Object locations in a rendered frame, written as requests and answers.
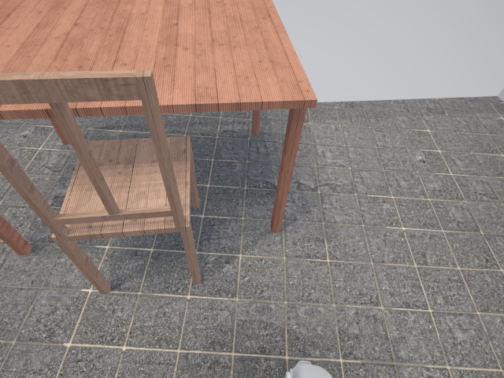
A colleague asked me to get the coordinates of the chair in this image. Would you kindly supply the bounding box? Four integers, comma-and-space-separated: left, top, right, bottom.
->
0, 70, 202, 295

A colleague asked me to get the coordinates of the table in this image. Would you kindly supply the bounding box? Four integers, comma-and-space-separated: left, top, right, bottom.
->
0, 0, 317, 255

